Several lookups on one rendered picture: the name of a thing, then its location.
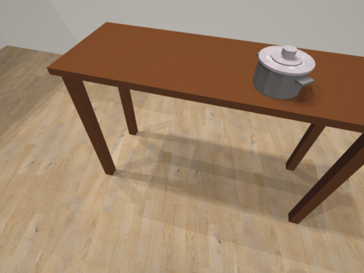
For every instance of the table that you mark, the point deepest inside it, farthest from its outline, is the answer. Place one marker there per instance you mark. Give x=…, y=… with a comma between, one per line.
x=217, y=71

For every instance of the lid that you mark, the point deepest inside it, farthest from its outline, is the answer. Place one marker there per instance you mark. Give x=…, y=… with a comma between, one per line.
x=271, y=58

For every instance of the pot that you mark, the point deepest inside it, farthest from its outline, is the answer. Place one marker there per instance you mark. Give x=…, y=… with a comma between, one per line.
x=276, y=85

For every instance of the knob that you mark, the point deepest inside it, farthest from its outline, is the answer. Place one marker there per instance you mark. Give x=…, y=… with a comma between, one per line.
x=289, y=51

